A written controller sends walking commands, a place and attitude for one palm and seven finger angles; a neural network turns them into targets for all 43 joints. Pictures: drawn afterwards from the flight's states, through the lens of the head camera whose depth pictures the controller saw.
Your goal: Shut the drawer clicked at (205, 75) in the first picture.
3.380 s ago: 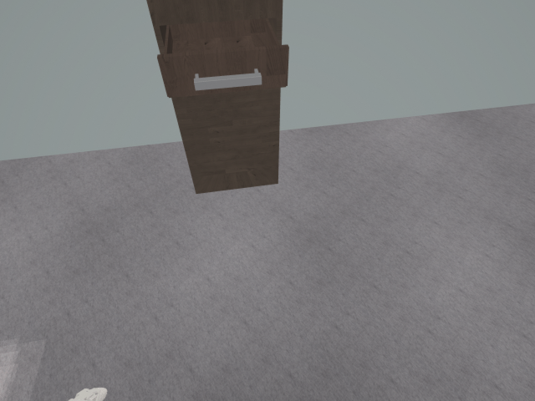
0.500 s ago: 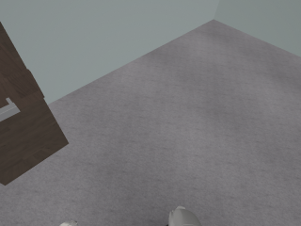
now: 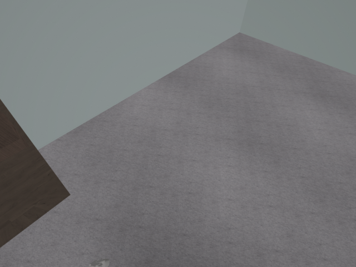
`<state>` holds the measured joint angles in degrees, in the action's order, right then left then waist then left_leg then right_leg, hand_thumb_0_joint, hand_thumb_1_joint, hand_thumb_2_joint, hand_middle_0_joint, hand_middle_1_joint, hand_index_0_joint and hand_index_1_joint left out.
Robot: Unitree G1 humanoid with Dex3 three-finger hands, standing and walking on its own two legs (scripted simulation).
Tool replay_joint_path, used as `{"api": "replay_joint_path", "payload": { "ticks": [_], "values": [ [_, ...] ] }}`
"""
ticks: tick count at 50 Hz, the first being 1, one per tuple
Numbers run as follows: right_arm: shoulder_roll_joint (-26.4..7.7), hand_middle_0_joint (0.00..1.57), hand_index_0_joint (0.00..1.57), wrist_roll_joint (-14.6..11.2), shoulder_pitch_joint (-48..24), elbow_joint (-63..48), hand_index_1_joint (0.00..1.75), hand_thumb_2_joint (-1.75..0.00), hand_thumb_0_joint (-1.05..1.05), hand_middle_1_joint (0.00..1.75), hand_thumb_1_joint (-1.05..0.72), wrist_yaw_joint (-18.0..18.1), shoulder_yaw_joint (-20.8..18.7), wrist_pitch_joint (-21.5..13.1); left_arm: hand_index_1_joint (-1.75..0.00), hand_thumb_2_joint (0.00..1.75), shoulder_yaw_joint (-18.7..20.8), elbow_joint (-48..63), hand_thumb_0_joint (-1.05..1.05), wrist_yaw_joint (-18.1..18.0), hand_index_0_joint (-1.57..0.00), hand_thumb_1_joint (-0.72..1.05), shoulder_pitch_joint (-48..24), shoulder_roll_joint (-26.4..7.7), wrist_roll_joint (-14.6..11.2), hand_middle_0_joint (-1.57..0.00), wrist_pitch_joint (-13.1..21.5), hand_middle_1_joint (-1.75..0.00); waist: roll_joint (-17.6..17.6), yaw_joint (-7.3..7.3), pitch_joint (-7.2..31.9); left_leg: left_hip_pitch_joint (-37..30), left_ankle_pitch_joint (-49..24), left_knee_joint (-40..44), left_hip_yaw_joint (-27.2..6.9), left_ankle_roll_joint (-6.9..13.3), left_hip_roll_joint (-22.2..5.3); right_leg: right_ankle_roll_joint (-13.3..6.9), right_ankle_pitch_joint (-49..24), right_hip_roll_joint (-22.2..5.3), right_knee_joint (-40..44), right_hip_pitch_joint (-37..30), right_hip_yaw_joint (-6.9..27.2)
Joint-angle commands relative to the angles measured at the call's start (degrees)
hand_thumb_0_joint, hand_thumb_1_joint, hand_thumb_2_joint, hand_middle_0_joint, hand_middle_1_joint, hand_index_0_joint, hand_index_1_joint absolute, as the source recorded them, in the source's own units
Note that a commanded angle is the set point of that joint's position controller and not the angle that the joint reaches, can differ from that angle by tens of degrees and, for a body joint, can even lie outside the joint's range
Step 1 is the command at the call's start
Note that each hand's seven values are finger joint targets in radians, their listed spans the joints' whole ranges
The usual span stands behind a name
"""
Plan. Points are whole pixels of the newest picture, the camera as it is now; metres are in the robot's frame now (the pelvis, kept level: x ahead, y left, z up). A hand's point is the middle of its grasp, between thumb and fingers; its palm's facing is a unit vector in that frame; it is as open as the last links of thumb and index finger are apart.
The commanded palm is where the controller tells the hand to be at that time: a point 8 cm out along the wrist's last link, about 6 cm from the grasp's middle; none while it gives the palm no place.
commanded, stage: turn to face it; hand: left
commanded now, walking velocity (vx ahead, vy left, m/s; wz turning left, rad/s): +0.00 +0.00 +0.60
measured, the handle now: out of the picture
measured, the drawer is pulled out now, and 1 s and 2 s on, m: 0.23 0.23 0.23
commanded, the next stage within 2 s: take the last steps up to it in 1.36 s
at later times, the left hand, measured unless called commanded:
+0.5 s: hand out of the picture +0.04 +0.21 -0.15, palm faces +0.29 -0.91 -0.30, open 7.4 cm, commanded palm none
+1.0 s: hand out of the picture -0.14 +0.18 -0.18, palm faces +0.59 -0.76 -0.27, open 7.4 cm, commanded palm none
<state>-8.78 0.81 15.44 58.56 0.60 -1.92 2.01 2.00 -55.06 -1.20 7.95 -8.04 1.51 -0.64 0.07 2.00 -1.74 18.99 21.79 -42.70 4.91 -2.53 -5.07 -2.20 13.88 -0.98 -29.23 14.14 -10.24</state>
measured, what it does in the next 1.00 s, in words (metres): steps on the spot, turning left: left foot, then right foot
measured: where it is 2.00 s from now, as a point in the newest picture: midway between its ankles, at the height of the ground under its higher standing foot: outside the picture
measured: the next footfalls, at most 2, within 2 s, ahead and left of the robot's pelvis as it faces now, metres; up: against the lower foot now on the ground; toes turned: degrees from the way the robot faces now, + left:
left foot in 0.04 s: +0.05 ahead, +0.11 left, +0.00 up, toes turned +9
right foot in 0.52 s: +0.07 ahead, -0.14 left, +0.00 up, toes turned +14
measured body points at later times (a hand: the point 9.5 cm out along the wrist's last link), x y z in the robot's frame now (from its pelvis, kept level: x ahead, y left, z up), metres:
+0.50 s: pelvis +0.00 -0.02 +0.00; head +0.04 -0.03 +0.45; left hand +0.03 +0.26 -0.13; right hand +0.12 -0.26 -0.15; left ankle +0.01 +0.11 -0.73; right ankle +0.03 -0.15 -0.73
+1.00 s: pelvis -0.03 -0.02 -0.01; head -0.01 +0.02 +0.44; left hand -0.17 +0.22 -0.16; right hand +0.23 -0.16 -0.13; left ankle -0.10 +0.06 -0.73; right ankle +0.02 -0.15 -0.70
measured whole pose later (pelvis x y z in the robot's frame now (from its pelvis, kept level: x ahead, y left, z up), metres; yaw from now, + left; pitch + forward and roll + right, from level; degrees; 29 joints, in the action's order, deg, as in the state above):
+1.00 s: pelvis -0.03 -0.02 -0.01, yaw +34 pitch +0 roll +0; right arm -13.2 0.9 5.1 50.7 -1.5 -3.0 1.8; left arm 4.6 -54.2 -1.1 15.2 -16.0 1.4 -3.9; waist -3.6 -2.2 -6.0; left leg 15.8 19.1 -36.1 5.2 1.2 -1.1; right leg 4.2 29.9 -9.8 -52.5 21.2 -8.1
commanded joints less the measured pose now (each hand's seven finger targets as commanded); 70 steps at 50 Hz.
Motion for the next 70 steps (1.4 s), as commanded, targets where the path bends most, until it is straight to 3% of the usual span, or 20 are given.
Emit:
{"api": "replay_joint_path", "payload": {
  "ticks": [1,2,3,9,17,23,24,25,26,30,43,45,47,49,53,60,65,67,68,70],
  "values": [
    [-6.08,0.20,0.20,0.22,5.07,-2.56,0.30,-0.90,0.00,0.30,-0.90,-0.41,-1.52,-1.17,-0.30,0.90,3.28,2.12,0.00,-0.65,-0.20,0.90,4.31,-9.00,-0.82,-0.20,-0.25,-0.30,3.37,-1.10,0.79,-8.01,-12.04,17.73,-4.91,2.02,-3.47,-0.28,-2.30,-12.68,-1.00,5.20,4.42],
    [-10.87,0.20,0.20,0.72,6.23,-3.76,0.30,-0.90,0.00,0.30,-0.90,-0.26,-2.49,-1.45,-0.30,0.90,3.04,3.66,0.00,-0.35,-0.20,0.90,5.12,-6.20,-1.12,-0.20,-0.60,-0.30,16.94,-0.82,0.39,-8.53,-24.09,23.61,-20.35,7.60,-14.31,4.22,9.54,-5.84,-11.25,12.11,0.28],
    [-12.57,0.20,0.20,1.12,7.04,-3.92,0.30,-0.90,0.00,0.30,-0.90,0.26,-3.05,-1.40,-0.30,0.90,2.71,5.34,0.00,-0.39,-0.20,0.90,1.40,-6.13,-0.70,-0.20,-0.66,-0.30,18.38,1.00,-0.29,-7.58,-29.17,27.80,-28.33,13.27,-18.96,5.18,20.67,-2.64,-23.93,15.93,2.97],
    [-11.28,0.20,0.20,0.35,1.12,-5.62,0.30,-0.90,0.00,0.30,-0.90,1.17,-3.19,-2.50,-0.30,0.90,3.69,2.73,0.00,0.25,-0.20,0.90,2.80,-7.39,-0.62,-0.20,-0.67,-0.30,7.33,-1.35,5.01,-13.57,-34.89,23.35,-15.14,11.44,-9.48,6.59,8.40,-3.82,-33.54,18.09,9.67],
    [-14.12,0.20,0.20,0.54,0.50,-6.49,0.30,-0.90,0.00,0.30,-0.90,0.51,-4.75,-1.37,-0.30,0.90,3.52,4.61,0.00,0.02,-0.20,0.90,0.23,-8.07,-1.06,-0.20,-0.96,-0.30,8.61,0.31,4.84,-13.51,-31.91,22.13,-20.56,12.71,-8.88,7.58,11.61,-2.09,-21.31,14.01,9.53],
    [-15.34,0.20,0.20,0.26,-5.00,-9.07,0.30,-0.90,0.00,0.30,-0.90,-0.18,-5.49,-0.53,-0.30,0.90,3.53,4.65,0.00,-0.42,-0.20,0.90,6.58,-9.83,-1.45,-0.20,0.09,-0.30,9.53,-2.84,6.60,-3.87,-29.11,16.49,-23.49,9.56,-4.78,6.36,2.63,0.19,0.06,-2.79,8.38],
    [-13.79,0.20,0.20,-0.19,-5.52,-9.76,0.30,-0.90,0.00,0.30,-0.90,-0.45,-5.28,-0.51,-0.30,0.90,3.93,4.49,0.00,-0.68,-0.20,0.90,8.80,-11.91,-1.21,-0.20,0.63,-0.30,4.22,-4.17,6.89,2.51,-21.15,12.37,-21.86,6.77,-2.08,5.64,-1.82,-3.20,8.62,-10.48,10.96],
    [-9.53,0.20,0.20,-0.64,-4.72,-11.10,0.30,-0.90,0.00,0.30,-0.90,-0.89,-4.68,-0.51,-0.30,0.90,5.01,4.70,0.00,-1.14,-0.20,0.90,10.05,-17.40,-0.10,-0.20,1.20,-0.30,-12.17,-4.50,6.75,14.02,-2.30,0.08,-11.67,1.63,6.16,0.71,-3.30,-18.70,15.01,-17.12,25.41],
    [-9.98,0.20,0.20,0.04,-5.30,-12.28,0.30,-0.90,0.00,0.30,-0.90,-0.98,-4.80,-0.40,-0.30,0.90,4.86,6.36,0.00,-1.01,-0.20,0.90,8.32,-20.32,-0.19,-0.20,0.85,-0.30,-15.63,-4.24,5.01,15.40,12.61,-12.30,-7.80,-0.07,7.65,-5.23,-9.21,-28.68,14.84,-9.63,30.34],
    [-10.47,0.20,0.20,0.60,-5.94,-9.34,0.30,-0.90,0.00,0.30,-0.90,-2.17,-4.87,1.13,-0.30,0.90,3.12,8.30,0.00,-0.79,-0.20,0.90,1.24,-13.45,-0.25,-0.20,1.39,-0.30,-9.51,-0.82,-2.10,14.24,1.43,-28.31,-6.78,-1.12,3.14,-4.07,-13.97,-18.03,11.05,-1.00,14.24],
    [-8.97,0.20,0.20,-0.22,-11.49,-11.87,0.30,-0.90,0.00,0.30,-0.90,-2.36,-2.81,0.11,-0.30,0.90,4.52,5.64,0.00,-0.49,-0.20,0.90,8.63,-17.70,0.28,-0.20,0.27,-0.30,-12.61,-4.44,4.63,1.30,2.68,4.18,1.98,-0.49,3.70,-3.47,-26.32,-20.95,2.33,-10.48,5.08],
    [-11.40,0.20,0.20,0.05,-6.94,-10.68,0.30,-0.90,0.00,0.30,-0.90,-2.21,-3.37,-0.52,-0.30,0.90,4.58,5.42,0.00,-0.14,-0.20,0.90,8.35,-16.94,-0.52,-0.20,-0.23,-0.30,-7.34,-1.78,6.50,-11.15,-9.98,18.08,1.80,0.70,3.12,1.15,-20.67,-18.85,-6.02,-3.51,0.99],
    [-22.28,0.20,0.20,0.16,0.59,-9.75,0.30,-0.90,0.00,0.30,-0.90,-1.52,-5.86,-0.91,-0.30,0.90,2.98,9.59,0.00,0.43,-0.20,0.90,5.07,-10.76,-0.64,-0.20,-0.64,-0.30,19.44,2.61,8.17,-23.62,-44.47,22.37,-25.29,12.88,-20.03,8.07,24.89,-7.63,-28.97,20.98,0.64],
    [-19.62,0.20,0.20,0.41,-0.19,-8.57,0.30,-0.90,0.00,0.30,-0.90,-0.30,-5.20,-0.97,-0.30,0.90,3.35,8.70,0.00,-0.06,-0.20,0.90,0.36,-11.31,-0.50,-0.20,-1.37,-0.30,14.05,2.20,4.76,-15.53,-34.92,22.13,-21.81,14.36,-15.93,7.13,19.17,-7.41,-36.64,21.30,8.37],
    [-14.99,0.20,0.20,0.19,-7.21,-10.50,0.30,-0.90,0.00,0.30,-0.90,-0.01,-3.56,-1.59,-0.30,0.90,3.43,4.78,0.00,0.74,-0.20,0.90,5.50,-11.51,-0.58,-0.20,-1.35,-0.30,9.02,-1.93,3.36,-11.88,-36.15,22.59,-13.04,10.97,-8.30,7.64,8.82,-6.07,-35.15,16.53,8.43],
    [-14.59,0.20,0.20,0.47,-3.55,-8.55,0.30,-0.90,0.00,0.30,-0.90,0.12,-3.78,-1.06,-0.30,0.90,2.60,5.54,0.00,0.10,-0.20,0.90,2.50,-9.79,-0.96,-0.20,-1.24,-0.30,7.69,-0.38,3.62,-13.89,-35.84,22.00,-17.00,12.89,-8.67,7.34,11.36,-3.22,-22.06,12.18,8.28],
    [-13.72,0.20,0.20,0.47,-5.75,-8.36,0.30,-0.90,0.00,0.30,-0.90,0.01,-3.67,-0.66,-0.30,0.90,2.42,4.20,0.00,-0.25,-0.20,0.90,7.00,-9.07,-1.22,-0.20,-0.22,-0.30,8.70,-2.87,3.63,-6.62,-31.47,18.70,-18.71,10.93,-6.50,5.90,3.79,-0.69,-4.78,-0.65,7.02],
    [-10.11,0.20,0.20,-0.40,-4.60,-8.10,0.30,-0.90,0.00,0.30,-0.90,-0.40,-3.19,-0.98,-0.30,0.90,2.95,3.37,0.00,-0.75,-0.20,0.90,10.09,-12.65,-0.59,-0.20,1.17,-0.30,-1.08,-4.22,5.20,1.54,-17.87,8.90,-14.45,5.45,-0.76,4.23,-8.44,-8.30,9.84,-12.77,14.11],
    [-6.54,0.20,0.20,-0.61,-3.74,-9.37,0.30,-0.90,0.00,0.30,-0.90,-0.71,-2.46,-1.06,-0.30,0.90,3.72,3.36,0.00,-1.01,-0.20,0.90,10.76,-17.59,0.12,-0.20,1.66,-0.30,-16.03,-4.01,4.99,10.60,6.06,-1.98,-5.68,1.29,7.79,-2.00,-20.31,-22.16,11.67,-15.88,26.92],
    [-9.07,0.20,0.20,-0.03,-5.05,-8.11,0.30,-0.90,0.00,0.30,-0.90,-0.49,-3.54,0.62,-0.30,0.90,3.67,4.38,0.00,-1.03,-0.20,0.90,8.07,-16.28,-0.39,-0.20,1.48,-0.30,-12.72,-3.80,3.35,8.07,10.97,-18.83,-9.86,1.45,5.68,-7.68,-17.44,-23.28,13.48,-4.59,26.49]
  ]
}}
